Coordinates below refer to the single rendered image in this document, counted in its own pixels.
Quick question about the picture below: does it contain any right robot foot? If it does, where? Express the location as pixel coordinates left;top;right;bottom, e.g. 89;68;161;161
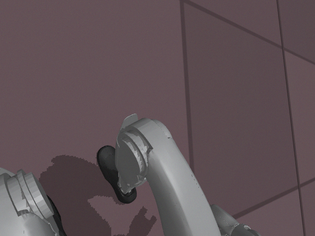
97;146;137;204

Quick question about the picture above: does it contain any right robot hand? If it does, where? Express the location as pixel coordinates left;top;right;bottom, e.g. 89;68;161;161
210;205;240;236

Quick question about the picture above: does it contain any right robot arm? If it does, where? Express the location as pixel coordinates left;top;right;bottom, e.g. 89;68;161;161
231;224;261;236

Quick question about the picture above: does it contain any left robot foot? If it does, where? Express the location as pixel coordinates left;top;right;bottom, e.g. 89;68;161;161
47;195;67;236

